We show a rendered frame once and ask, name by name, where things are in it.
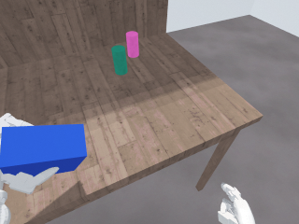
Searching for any table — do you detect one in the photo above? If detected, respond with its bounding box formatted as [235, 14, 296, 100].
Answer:
[0, 0, 263, 224]

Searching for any right robot hand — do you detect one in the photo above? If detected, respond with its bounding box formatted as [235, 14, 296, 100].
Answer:
[218, 182, 255, 224]

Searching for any left robot forearm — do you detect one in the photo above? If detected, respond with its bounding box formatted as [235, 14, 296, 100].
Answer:
[0, 189, 11, 224]

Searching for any left robot hand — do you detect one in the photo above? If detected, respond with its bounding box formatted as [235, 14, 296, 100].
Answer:
[0, 113, 60, 194]

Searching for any sponge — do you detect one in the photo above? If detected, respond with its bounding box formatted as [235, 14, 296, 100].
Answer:
[0, 124, 87, 177]

